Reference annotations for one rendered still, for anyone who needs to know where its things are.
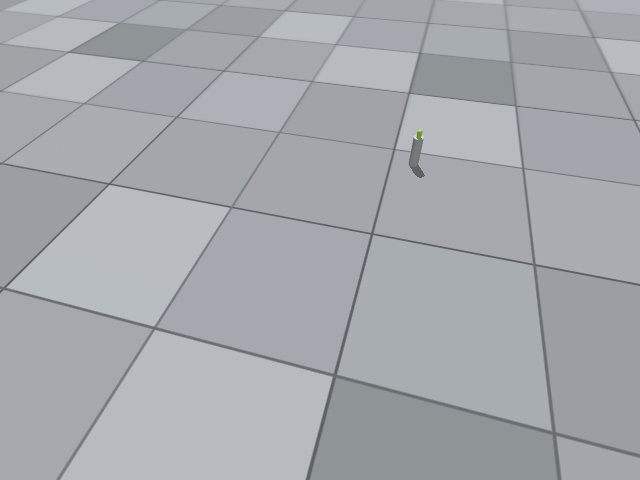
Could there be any bottle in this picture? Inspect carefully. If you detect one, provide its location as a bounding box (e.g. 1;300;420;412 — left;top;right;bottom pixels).
409;130;424;167

